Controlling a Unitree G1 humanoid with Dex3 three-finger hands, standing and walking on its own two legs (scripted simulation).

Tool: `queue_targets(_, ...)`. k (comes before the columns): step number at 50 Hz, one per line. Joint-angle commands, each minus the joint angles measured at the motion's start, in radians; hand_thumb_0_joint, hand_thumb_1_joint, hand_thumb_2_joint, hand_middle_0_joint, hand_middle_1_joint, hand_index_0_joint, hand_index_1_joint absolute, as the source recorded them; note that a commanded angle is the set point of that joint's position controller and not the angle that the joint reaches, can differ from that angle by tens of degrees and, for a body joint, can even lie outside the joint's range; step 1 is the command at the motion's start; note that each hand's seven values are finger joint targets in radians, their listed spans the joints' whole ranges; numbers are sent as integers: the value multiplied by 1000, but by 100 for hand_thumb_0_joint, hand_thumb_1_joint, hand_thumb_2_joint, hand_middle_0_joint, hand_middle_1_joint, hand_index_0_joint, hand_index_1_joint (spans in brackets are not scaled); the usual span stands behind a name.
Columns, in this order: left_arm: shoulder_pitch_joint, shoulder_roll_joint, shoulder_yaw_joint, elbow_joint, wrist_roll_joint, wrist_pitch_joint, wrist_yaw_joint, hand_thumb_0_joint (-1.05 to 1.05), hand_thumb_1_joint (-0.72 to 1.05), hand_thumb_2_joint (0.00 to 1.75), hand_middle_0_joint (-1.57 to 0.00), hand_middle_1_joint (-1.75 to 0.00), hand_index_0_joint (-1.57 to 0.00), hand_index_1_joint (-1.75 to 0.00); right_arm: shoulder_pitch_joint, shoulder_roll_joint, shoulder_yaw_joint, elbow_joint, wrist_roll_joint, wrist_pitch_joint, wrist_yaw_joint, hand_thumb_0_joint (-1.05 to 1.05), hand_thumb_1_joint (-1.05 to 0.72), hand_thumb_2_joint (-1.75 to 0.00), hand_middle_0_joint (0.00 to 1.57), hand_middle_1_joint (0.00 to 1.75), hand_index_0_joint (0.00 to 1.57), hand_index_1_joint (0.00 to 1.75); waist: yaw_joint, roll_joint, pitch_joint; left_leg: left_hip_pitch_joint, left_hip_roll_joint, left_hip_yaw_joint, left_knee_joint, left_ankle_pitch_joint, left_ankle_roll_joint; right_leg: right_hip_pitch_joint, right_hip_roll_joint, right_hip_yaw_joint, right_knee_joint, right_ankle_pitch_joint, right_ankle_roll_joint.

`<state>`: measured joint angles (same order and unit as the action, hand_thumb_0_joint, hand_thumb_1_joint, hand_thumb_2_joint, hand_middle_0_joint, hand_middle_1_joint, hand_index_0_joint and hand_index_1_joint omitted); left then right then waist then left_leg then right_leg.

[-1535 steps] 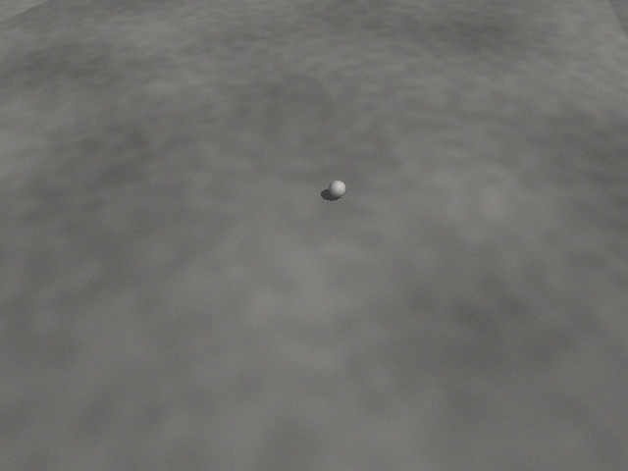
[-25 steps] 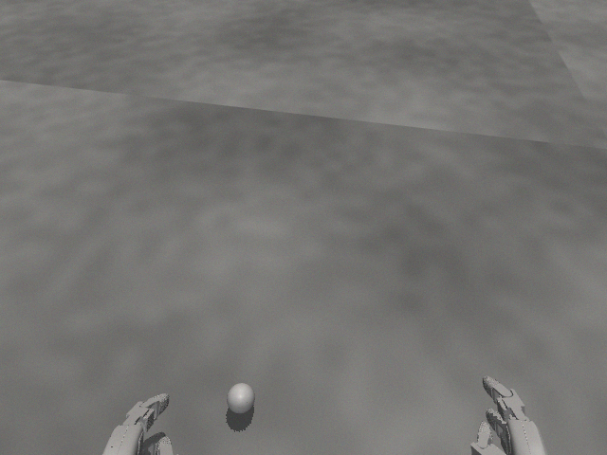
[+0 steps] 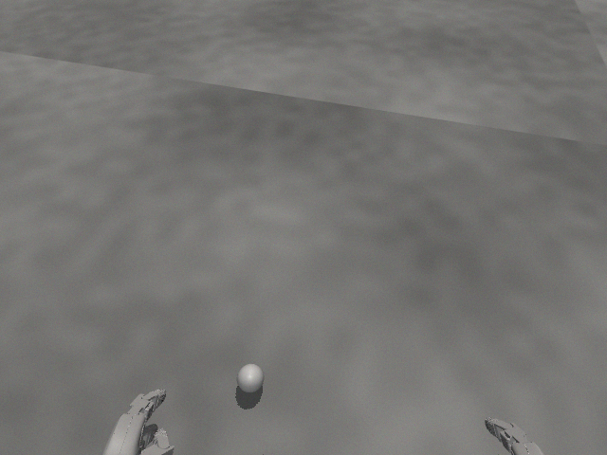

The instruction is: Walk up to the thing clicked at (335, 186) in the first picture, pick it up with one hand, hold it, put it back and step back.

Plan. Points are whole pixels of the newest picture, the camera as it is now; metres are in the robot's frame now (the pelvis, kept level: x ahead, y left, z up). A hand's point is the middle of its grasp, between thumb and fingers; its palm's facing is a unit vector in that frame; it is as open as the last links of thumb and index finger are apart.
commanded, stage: stand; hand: left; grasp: from above
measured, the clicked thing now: (250, 378) +0.45 +0.20 -0.69
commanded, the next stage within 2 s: none
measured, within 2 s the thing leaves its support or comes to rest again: neither
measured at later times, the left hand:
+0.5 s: hand out of the picture +0.02 +0.25 -0.12, palm faces +0.04 -0.94 -0.33, open 7.4 cm
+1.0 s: hand out of the picture +0.03 +0.24 -0.12, palm faces +0.02 -0.94 -0.34, open 7.4 cm
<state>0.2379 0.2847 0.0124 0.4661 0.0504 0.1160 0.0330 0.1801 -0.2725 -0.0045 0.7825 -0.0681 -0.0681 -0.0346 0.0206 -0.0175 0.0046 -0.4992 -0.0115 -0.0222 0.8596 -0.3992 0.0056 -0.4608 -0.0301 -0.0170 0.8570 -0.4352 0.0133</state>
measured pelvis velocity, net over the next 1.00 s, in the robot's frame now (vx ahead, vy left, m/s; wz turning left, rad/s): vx -0.01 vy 0.00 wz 0.01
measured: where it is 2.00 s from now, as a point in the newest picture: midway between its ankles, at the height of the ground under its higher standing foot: outside the picture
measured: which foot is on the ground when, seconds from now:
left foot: down 0.00-1.00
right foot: down 0.00-1.00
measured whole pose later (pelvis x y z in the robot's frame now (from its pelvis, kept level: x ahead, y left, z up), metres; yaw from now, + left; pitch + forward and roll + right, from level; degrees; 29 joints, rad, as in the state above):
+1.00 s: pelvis -0.01 +0.00 +0.05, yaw +0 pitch -5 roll +0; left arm 0.18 0.30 0.03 1.14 0.03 0.00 0.02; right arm 0.15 -0.31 -0.03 1.13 -0.02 0.01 -0.01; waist 0.01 0.02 0.07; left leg -0.15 0.00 -0.03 0.38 -0.15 0.00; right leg -0.11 -0.02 -0.03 0.37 -0.19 0.01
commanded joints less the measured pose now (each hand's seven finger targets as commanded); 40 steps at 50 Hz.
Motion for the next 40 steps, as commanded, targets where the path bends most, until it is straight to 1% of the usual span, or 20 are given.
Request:
queue_targets(1, -48, 151, 81, 81, -1, -93, 11, 0, 90, 90, -20, -30, -20, -30, -34, -160, -76, -35, 15, -11, 18, 0, -90, -90, 20, 30, 20, 30, 9, 10, -119, 166, 42, -82, -204, 254, 57, 129, -60, 99, -231, 218, -46)
queue_targets(3, -57, 150, 80, 156, -2, -106, 12, 0, 90, 90, -20, -30, -20, -30, -47, -161, -77, -2, 13, 0, 19, 0, -90, -90, 20, 30, 20, 30, 10, 24, -97, 186, 47, -89, -238, 270, 56, 151, -59, 89, -261, 237, -38)
queue_targets(4, -64, 148, 80, 188, -5, -111, 11, 0, 90, 90, -20, -30, -20, -30, -36, -161, -76, 13, 13, 6, 17, 0, -90, -90, 20, 30, 20, 30, 5, 37, -79, 189, 55, -102, -278, 234, 57, 156, -53, 82, -274, 201, -35)
queue_targets(5, -60, 145, 80, 221, -6, -115, 10, 0, 90, 90, -20, -30, -20, -30, -42, -164, -78, 29, 15, 7, 16, 0, -90, -90, 20, 30, 20, 30, 9, 42, -84, 216, 60, -106, -288, 270, 56, 177, -51, 74, -282, 230, -35)
queue_targets(7, -58, 141, 75, 280, -8, -121, 9, 0, 90, 90, -20, -30, -20, -30, -43, -171, -77, 60, 17, 14, 13, 0, -90, -90, 20, 30, 20, 30, 7, 64, -68, 235, 70, -121, -335, 275, 53, 206, -49, 64, -319, 245, -30)
queue_targets(9, -62, 149, 73, 335, -10, -128, 10, 0, 90, 90, -20, -30, -20, -30, -44, -170, -75, 89, 21, 22, 9, 0, -90, -90, 20, 30, 20, 30, 1, 27, -51, 248, 66, -111, -355, 293, 46, 249, -61, 74, -369, 283, -30)
queue_targets(10, -67, 153, 71, 358, -11, -128, 10, 0, 90, 90, -20, -30, -20, -30, -49, -173, -74, 103, 24, 27, 7, 0, -90, -90, 20, 30, 20, 30, -3, 22, -18, 259, 65, -112, -383, 249, 42, 228, -61, 78, -400, 251, -31)
queue_targets(15, -76, 159, 66, 452, -16, -127, 13, 0, 90, 90, -20, -30, -20, -30, -49, -197, -74, 165, 32, 38, 2, 0, -90, -90, 20, 30, 20, 30, -7, 66, 1, 296, 91, -139, -493, 219, 38, 303, -57, 57, -451, 245, -21)
queue_targets(18, -65, 165, 64, 506, -16, -123, 11, 0, 90, 90, -20, -30, -20, -30, -56, -204, -74, 193, 33, 45, 0, 0, -90, -90, 20, 30, 20, 30, -4, 78, 39, 272, 99, -160, -568, 99, 34, 326, -53, 49, -468, 221, -12)
queue_targets(20, -59, 170, 62, 532, -15, -125, 9, 0, 90, 90, -20, -30, -20, -30, -61, -206, -75, 208, 38, 44, 1, 0, -90, -90, 20, 30, 20, 30, -2, 60, 35, 301, 98, -155, -575, 119, 30, 326, -61, 53, -489, 226, -15)
queue_targets(21, -63, 169, 59, 543, -14, -126, 8, 0, 90, 90, -20, -30, -20, -30, -60, -203, -73, 215, 38, 47, 2, 0, -90, -90, 20, 30, 20, 30, -4, 60, 56, 281, 95, -151, -582, 94, 28, 325, -61, 54, -500, 207, -14)
queue_targets(26, -58, 176, 53, 584, -13, -130, 7, 0, 90, 90, -20, -30, -20, -30, -63, -207, -77, 244, 40, 50, 6, 0, -90, -90, 20, 30, 20, 30, -7, 36, 58, 319, 94, -144, -583, 88, 26, 307, -67, 62, -544, 172, -13)
queue_targets(28, -65, 179, 51, 591, -15, -134, 7, 0, 90, 90, -20, -30, -20, -30, -56, -204, -74, 254, 42, 52, 9, 0, -90, -90, 20, 30, 20, 30, -11, 23, 60, 320, 89, -134, -573, 124, 27, 323, -77, 69, -562, 181, -13)
queue_targets(29, -68, 184, 52, 596, -14, -133, 7, 0, 90, 90, -20, -30, -20, -30, -58, -201, -72, 259, 40, 54, 10, 0, -90, -90, 20, 30, 20, 30, -12, 21, 77, 306, 90, -140, -587, 86, 25, 307, -69, 64, -560, 154, -10)
queue_targets(30, -72, 191, 55, 597, -14, -134, 8, 0, 90, 90, -20, -30, -20, -30, -61, -205, -72, 258, 40, 53, 10, 0, -90, -90, 20, 30, 20, 30, -12, 23, 56, 325, 93, -138, -582, 113, 27, 320, -76, 68, -562, 178, -14)
queue_targets(31, -70, 190, 53, 602, -16, -133, 7, 0, 90, 90, -20, -30, -20, -30, -60, -203, -70, 262, 42, 54, 10, 0, -90, -90, 20, 30, 20, 30, -11, 30, 70, 310, 94, -141, -592, 86, 24, 312, -73, 67, -562, 154, -13)
queue_targets(34, -75, 193, 52, 606, -17, -135, 6, 0, 90, 90, -20, -30, -20, -30, -64, -208, -67, 269, 43, 53, 12, 0, -90, -90, 20, 30, 20, 30, -12, 34, 50, 324, 95, -134, -583, 117, 28, 326, -81, 74, -574, 175, -15)
queue_targets(38, -72, 204, 53, 618, -18, -132, 3, 0, 90, 90, -20, -30, -20, -30, -77, -220, -65, 274, 42, 54, 11, 0, -90, -90, 20, 30, 20, 30, -7, 44, 75, 301, 100, -142, -603, 64, 24, 309, -74, 70, -570, 152, -15)
queue_targets(39, -70, 199, 51, 620, -19, -134, 3, 0, 90, 90, -20, -30, -20, -30, -87, -219, -65, 271, 45, 53, 13, 0, -90, -90, 20, 30, 20, 30, -5, 31, 57, 331, 100, -135, -586, 111, 28, 313, -84, 77, -578, 166, -20)
queue_targets(40, -80, 204, 52, 622, -22, -135, 3, 0, 90, 90, -20, -30, -20, -30, -69, -216, -61, 279, 45, 54, 14, 0, -90, -90, 20, 30, 20, 30, -13, 22, 59, 322, 100, -134, -589, 110, 27, 316, -83, 79, -581, 163, -17)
